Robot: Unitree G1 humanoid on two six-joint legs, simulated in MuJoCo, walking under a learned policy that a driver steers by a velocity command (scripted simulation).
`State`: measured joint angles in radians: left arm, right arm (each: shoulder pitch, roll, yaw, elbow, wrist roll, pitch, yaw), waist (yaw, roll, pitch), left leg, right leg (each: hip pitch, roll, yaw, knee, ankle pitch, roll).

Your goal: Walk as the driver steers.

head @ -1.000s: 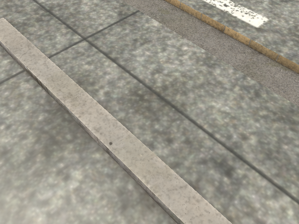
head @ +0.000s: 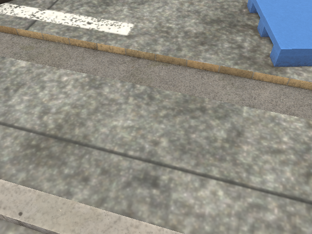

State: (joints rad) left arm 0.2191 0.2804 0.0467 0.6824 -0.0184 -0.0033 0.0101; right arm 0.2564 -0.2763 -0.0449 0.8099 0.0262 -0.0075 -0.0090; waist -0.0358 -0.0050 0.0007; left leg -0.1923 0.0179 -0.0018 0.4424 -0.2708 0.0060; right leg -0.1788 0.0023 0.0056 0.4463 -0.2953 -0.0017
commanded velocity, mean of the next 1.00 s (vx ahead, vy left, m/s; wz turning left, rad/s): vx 0.46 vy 0.00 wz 0.01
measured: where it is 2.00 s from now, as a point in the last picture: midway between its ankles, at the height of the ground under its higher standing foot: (115, 148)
